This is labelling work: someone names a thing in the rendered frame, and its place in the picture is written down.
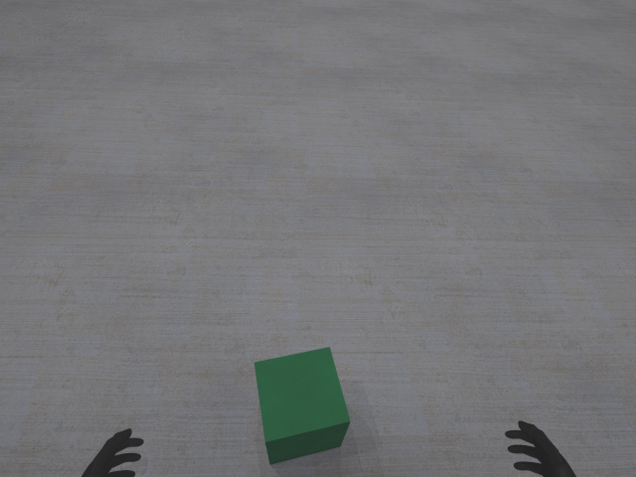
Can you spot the right robot hand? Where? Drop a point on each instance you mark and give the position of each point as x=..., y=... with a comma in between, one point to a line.
x=552, y=462

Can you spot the left robot hand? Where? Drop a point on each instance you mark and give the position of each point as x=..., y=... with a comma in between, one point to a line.
x=106, y=458

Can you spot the carton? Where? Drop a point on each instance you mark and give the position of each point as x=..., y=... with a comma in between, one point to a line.
x=302, y=406

